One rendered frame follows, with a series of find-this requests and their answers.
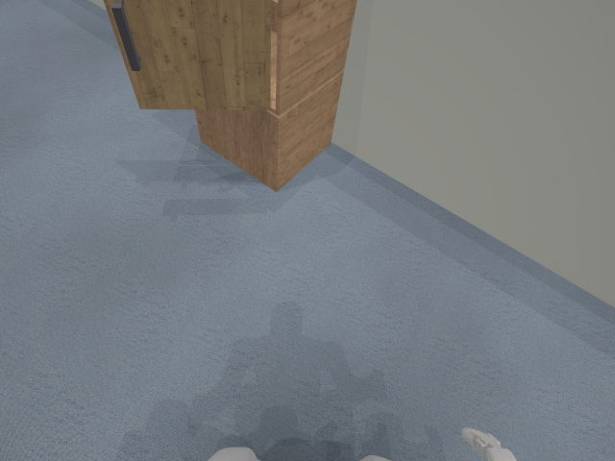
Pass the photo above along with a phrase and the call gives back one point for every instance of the right robot hand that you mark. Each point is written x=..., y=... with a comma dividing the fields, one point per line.
x=486, y=446

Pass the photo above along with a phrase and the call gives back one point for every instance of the cupboard door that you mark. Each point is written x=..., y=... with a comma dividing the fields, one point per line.
x=199, y=54

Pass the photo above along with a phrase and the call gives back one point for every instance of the handle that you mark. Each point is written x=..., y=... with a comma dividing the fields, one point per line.
x=126, y=36

